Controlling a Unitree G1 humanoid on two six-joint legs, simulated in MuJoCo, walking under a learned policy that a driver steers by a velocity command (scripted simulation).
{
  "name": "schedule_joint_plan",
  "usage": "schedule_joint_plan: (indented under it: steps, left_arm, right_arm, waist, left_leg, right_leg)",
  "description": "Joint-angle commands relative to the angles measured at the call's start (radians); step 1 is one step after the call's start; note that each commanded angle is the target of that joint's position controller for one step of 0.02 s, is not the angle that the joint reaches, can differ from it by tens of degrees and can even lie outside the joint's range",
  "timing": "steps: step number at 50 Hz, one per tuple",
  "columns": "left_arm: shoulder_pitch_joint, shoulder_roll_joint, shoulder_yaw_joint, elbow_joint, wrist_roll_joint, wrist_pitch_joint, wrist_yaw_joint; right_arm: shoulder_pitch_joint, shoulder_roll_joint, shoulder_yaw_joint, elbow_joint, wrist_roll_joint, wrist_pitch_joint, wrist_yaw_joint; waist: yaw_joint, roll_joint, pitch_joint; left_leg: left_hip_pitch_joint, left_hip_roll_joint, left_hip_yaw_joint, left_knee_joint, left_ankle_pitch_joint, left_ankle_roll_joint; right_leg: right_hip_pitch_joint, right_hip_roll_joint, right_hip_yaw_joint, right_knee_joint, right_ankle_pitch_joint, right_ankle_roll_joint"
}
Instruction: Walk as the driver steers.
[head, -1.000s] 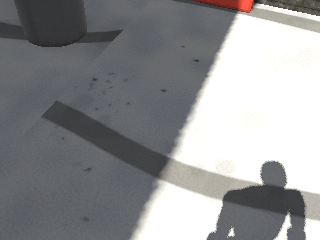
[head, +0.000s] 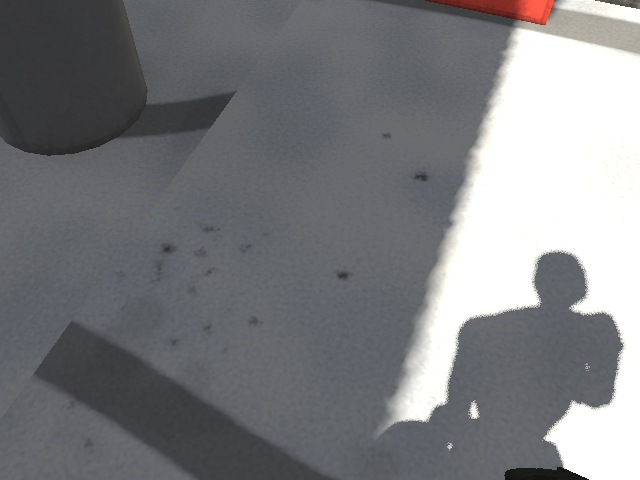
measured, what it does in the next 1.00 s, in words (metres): walks ahead, turning right: right foot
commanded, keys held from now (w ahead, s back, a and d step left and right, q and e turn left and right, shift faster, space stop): w+e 0.62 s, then e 0.38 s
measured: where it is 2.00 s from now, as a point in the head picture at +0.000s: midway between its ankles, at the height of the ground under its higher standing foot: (452, 406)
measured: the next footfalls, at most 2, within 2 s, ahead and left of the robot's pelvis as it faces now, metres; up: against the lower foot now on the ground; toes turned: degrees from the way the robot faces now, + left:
right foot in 0.54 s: +0.39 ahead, -0.13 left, +0.00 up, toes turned -23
left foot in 1.10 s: +0.66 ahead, -0.13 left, +0.00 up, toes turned -41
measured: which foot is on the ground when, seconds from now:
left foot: down 0.00-0.52, up 0.54-1.00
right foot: up 0.00-0.52, down 0.54-1.00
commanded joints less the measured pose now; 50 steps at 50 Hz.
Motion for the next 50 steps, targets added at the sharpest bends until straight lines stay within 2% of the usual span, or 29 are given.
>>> schedule_joint_plan:
  steps: [1,2,3,4,6,7,9,11,15,19,21,22,24,25,26,27,28,29,30,31,32,33,34,36,38,43,47,50]
  left_arm:
    - [0.090,0.046,0.011,-0.097,-0.051,-0.003,0.004]
    - [0.010,0.137,0.037,-0.097,-0.020,0.011,0.009]
    - [-0.067,0.122,0.040,-0.119,-0.010,0.011,0.002]
    - [-0.099,0.095,0.040,-0.126,-0.004,0.015,-0.004]
    - [-0.092,0.073,0.047,-0.131,0.017,0.042,-0.022]
    - [-0.096,0.061,0.049,-0.139,0.018,0.054,-0.028]
    - [-0.146,0.053,0.051,-0.167,0.019,0.069,-0.038]
    - [-0.220,0.058,0.051,-0.199,0.020,0.078,-0.046]
    - [-0.380,0.062,0.042,-0.264,0.016,0.075,-0.061]
    - [-0.512,0.064,0.031,-0.321,0.020,0.072,-0.073]
    - [-0.536,0.076,0.034,-0.338,0.024,0.070,-0.075]
    - [-0.529,0.084,0.038,-0.341,0.025,0.070,-0.074]
    - [-0.455,0.107,0.050,-0.327,0.029,0.071,-0.066]
    - [-0.371,0.125,0.061,-0.304,0.028,0.067,-0.062]
    - [-0.244,0.149,0.076,-0.266,0.033,0.058,-0.054]
    - [-0.113,0.231,0.105,-0.233,0.046,0.051,-0.040]
    - [-0.149,0.345,0.128,-0.255,0.040,0.053,-0.031]
    - [-0.101,0.333,0.126,-0.260,0.014,0.070,-0.026]
    - [-0.167,0.298,0.115,-0.251,0.008,0.072,-0.018]
    - [-0.215,0.247,0.102,-0.255,0.001,0.067,-0.017]
    - [-0.265,0.220,0.093,-0.267,-0.005,0.057,-0.014]
    - [-0.288,0.199,0.084,-0.274,-0.014,0.047,-0.011]
    - [-0.284,0.195,0.080,-0.274,-0.018,0.035,-0.012]
    - [-0.250,0.225,0.084,-0.266,-0.019,0.023,-0.013]
    - [-0.205,0.243,0.087,-0.265,-0.015,0.029,-0.010]
    - [-0.120,0.248,0.084,-0.275,-0.015,0.058,0.004]
    - [-0.074,0.257,0.087,-0.284,-0.006,0.075,0.017]
    - [-0.082,0.267,0.091,-0.301,0.004,0.087,0.023]
  right_arm:
    - [0.464,-0.301,-0.090,0.052,-0.030,-0.003,-0.015]
    - [0.380,-0.216,-0.076,0.037,-0.003,0.008,-0.009]
    - [0.291,-0.150,-0.057,0.024,0.006,0.004,-0.006]
    - [0.252,-0.117,-0.048,0.023,0.004,-0.002,-0.005]
    - [0.274,-0.076,-0.037,0.048,0.011,-0.014,-0.018]
    - [0.302,-0.074,-0.036,0.059,0.015,-0.023,-0.020]
    - [0.337,-0.096,-0.041,0.071,0.022,-0.036,-0.022]
    - [0.364,-0.108,-0.043,0.076,0.017,-0.041,-0.023]
    - [0.407,-0.111,-0.039,0.086,0.013,-0.041,-0.024]
    - [0.472,-0.151,-0.046,0.101,0.013,-0.035,-0.034]
    - [0.495,-0.162,-0.050,0.110,0.011,-0.024,-0.040]
    - [0.493,-0.170,-0.052,0.111,0.009,-0.018,-0.044]
    - [0.484,-0.201,-0.061,0.109,0.007,-0.003,-0.048]
    - [0.478,-0.217,-0.066,0.104,0.006,0.008,-0.047]
    - [0.466,-0.227,-0.069,0.094,0.011,0.018,-0.042]
    - [0.456,-0.210,-0.065,0.063,0.014,0.021,-0.036]
    - [0.485,-0.089,-0.043,-0.016,0.022,0.014,-0.012]
    - [0.333,-0.178,-0.059,-0.052,0.016,0.001,-0.006]
    - [0.274,-0.165,-0.053,-0.078,0.028,-0.013,-0.001]
    - [0.294,-0.163,-0.051,-0.065,0.027,-0.022,-0.005]
    - [0.309,-0.163,-0.053,-0.053,0.014,-0.012,-0.011]
    - [0.344,-0.157,-0.052,-0.048,-0.003,0.010,-0.014]
    - [0.357,-0.150,-0.053,-0.047,-0.011,0.030,-0.015]
    - [0.350,-0.134,-0.049,-0.061,-0.011,0.057,-0.013]
    - [0.298,-0.136,-0.046,-0.087,-0.008,0.069,-0.012]
    - [0.137,-0.160,-0.037,-0.157,0.001,0.081,-0.014]
    - [0.052,-0.176,-0.027,-0.195,0.009,0.078,-0.018]
    - [0.047,-0.195,-0.022,-0.208,0.016,0.066,-0.023]
  waist:
    - [-0.169,0.205,-0.406]
    - [-0.146,0.055,-0.295]
    - [-0.122,0.025,-0.151]
    - [-0.100,0.019,-0.084]
    - [-0.060,0.062,-0.042]
    - [-0.053,0.070,-0.044]
    - [-0.043,0.069,-0.032]
    - [-0.047,0.068,-0.016]
    - [-0.070,0.067,0.021]
    - [-0.107,0.069,0.036]
    - [-0.109,0.070,0.035]
    - [-0.099,0.078,0.023]
    - [-0.062,0.106,-0.031]
    - [-0.029,0.109,-0.080]
    - [0.027,0.083,-0.153]
    - [0.085,-0.005,-0.245]
    - [-0.007,-0.234,-0.301]
    - [0.053,-0.059,-0.304]
    - [0.014,-0.037,-0.161]
    - [-0.031,0.019,-0.097]
    - [-0.072,0.039,-0.061]
    - [-0.103,0.029,-0.068]
    - [-0.117,0.025,-0.080]
    - [-0.126,0.008,-0.095]
    - [-0.107,-0.026,-0.107]
    - [-0.044,-0.070,-0.113]
    - [-0.008,-0.078,-0.102]
    - [-0.009,-0.083,-0.089]
  left_leg:
    - [0.798,0.491,-0.704,-0.178,-0.112,0.208]
    - [0.670,0.432,-0.652,-0.216,-0.232,0.177]
    - [0.510,0.391,-0.499,-0.265,-0.231,0.141]
    - [0.408,0.345,-0.389,-0.304,-0.178,0.107]
    - [0.302,0.285,-0.236,-0.340,-0.083,0.063]
    - [0.291,0.280,-0.198,-0.346,-0.032,0.059]
    - [0.296,0.273,-0.122,-0.361,0.046,0.055]
    - [0.307,0.263,-0.059,-0.371,0.087,0.051]
    - [0.327,0.232,0.053,-0.369,0.182,0.040]
    - [0.426,0.265,0.114,-0.354,0.270,0.036]
    - [0.501,0.284,0.142,-0.308,0.377,0.035]
    - [0.529,0.287,0.160,-0.263,0.505,0.032]
    - [0.572,0.293,0.188,-0.105,0.775,0.025]
    - [0.573,0.293,0.193,0.037,0.822,0.025]
    - [0.506,0.283,0.204,0.243,0.728,0.007]
    - [0.295,0.253,0.205,0.538,0.411,-0.026]
    - [-0.179,0.037,0.134,0.898,-0.508,-0.088]
    - [-0.297,0.022,-0.080,0.947,-0.452,-0.084]
    - [-0.346,0.078,-0.096,0.894,-0.328,-0.073]
    - [-0.284,0.110,-0.097,0.795,-0.260,-0.071]
    - [-0.214,0.126,-0.099,0.738,-0.248,-0.081]
    - [-0.141,0.130,-0.101,0.704,-0.254,-0.098]
    - [-0.103,0.126,-0.101,0.677,-0.270,-0.112]
    - [-0.100,0.107,-0.083,0.622,-0.247,-0.132]
    - [-0.134,0.092,-0.070,0.568,-0.189,-0.141]
    - [-0.220,0.064,-0.082,0.426,-0.088,-0.139]
    - [-0.250,0.029,-0.103,0.313,-0.085,-0.120]
    - [-0.195,-0.001,-0.121,0.218,-0.132,-0.097]
  right_leg:
    - [-0.605,0.017,0.006,0.780,-0.071,-0.034]
    - [-0.656,-0.057,0.073,0.832,0.019,-0.045]
    - [-0.665,-0.090,0.075,0.796,0.105,-0.041]
    - [-0.644,-0.121,0.070,0.756,0.153,-0.038]
    - [-0.596,-0.146,0.059,0.716,0.184,-0.023]
    - [-0.593,-0.146,0.051,0.712,0.198,-0.018]
    - [-0.647,-0.156,0.038,0.698,0.251,-0.010]
    - [-0.712,-0.166,0.026,0.664,0.324,-0.002]
    - [-0.735,-0.155,-0.020,0.439,0.462,0.008]
    - [-0.692,-0.133,-0.097,0.239,0.470,-0.016]
    - [-0.676,-0.113,-0.121,0.189,0.404,-0.042]
    - [-0.643,-0.090,-0.138,0.172,0.360,-0.059]
    - [-0.540,-0.025,-0.171,0.156,0.250,-0.099]
    - [-0.452,0.012,-0.175,0.129,0.211,-0.121]
    - [-0.279,0.041,-0.159,0.047,0.238,-0.147]
    - [-0.040,-0.090,0.044,-0.015,0.155,-0.197]
    - [0.255,-0.384,0.590,-0.087,0.183,-0.354]
    - [0.233,-0.395,0.711,-0.204,0.167,-0.348]
    - [0.118,-0.379,0.552,-0.221,0.241,-0.313]
    - [-0.009,-0.335,0.457,-0.237,0.381,-0.270]
    - [-0.103,-0.287,0.365,-0.233,0.586,-0.239]
    - [-0.163,-0.253,0.292,-0.224,0.773,-0.227]
    - [-0.189,-0.233,0.252,-0.206,0.918,-0.219]
    - [-0.206,-0.194,0.194,-0.175,1.108,-0.200]
    - [-0.192,-0.167,0.179,-0.152,1.174,-0.165]
    - [-0.103,-0.153,0.235,-0.104,1.152,-0.096]
    - [-0.008,-0.173,0.308,-0.049,1.160,-0.090]
    - [0.005,-0.176,0.363,0.014,1.177,-0.091]
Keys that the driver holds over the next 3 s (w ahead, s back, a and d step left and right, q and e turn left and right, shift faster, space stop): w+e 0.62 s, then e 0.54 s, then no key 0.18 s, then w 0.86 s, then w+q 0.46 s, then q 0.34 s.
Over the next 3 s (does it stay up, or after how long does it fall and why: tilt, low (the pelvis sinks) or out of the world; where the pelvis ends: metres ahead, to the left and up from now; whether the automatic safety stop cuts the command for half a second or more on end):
stays up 1.01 -0.54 0.00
